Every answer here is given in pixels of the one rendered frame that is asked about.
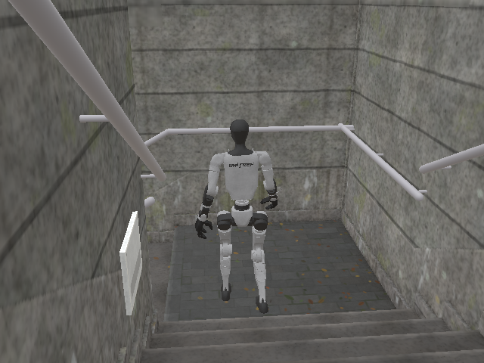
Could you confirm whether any right robot upper arm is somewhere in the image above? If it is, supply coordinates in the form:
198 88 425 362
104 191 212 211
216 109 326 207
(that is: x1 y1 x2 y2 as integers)
256 151 275 190

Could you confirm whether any left robot hand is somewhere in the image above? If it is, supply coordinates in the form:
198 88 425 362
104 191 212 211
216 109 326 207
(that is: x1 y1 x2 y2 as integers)
195 218 213 239

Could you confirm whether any right robot shin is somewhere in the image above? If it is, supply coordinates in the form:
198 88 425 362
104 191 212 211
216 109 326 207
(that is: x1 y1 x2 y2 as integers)
253 250 266 303

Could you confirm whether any right robot hand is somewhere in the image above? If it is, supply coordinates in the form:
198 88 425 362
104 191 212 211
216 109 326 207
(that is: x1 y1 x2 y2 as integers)
260 197 278 209

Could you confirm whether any robot shin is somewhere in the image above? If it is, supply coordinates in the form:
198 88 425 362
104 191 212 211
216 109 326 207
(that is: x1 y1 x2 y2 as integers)
220 244 231 291
253 250 266 303

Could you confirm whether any left robot shin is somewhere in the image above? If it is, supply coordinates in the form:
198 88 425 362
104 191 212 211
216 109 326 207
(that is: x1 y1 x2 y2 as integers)
220 244 231 291

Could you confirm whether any robot left forearm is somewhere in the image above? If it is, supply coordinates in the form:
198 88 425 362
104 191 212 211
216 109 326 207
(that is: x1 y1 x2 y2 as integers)
198 185 214 222

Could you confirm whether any robot right forearm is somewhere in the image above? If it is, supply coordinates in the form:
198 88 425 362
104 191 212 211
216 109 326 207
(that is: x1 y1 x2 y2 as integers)
267 179 278 201

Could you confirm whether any left robot upper arm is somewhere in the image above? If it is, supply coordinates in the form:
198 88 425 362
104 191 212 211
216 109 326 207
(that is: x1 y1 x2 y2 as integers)
206 153 225 196

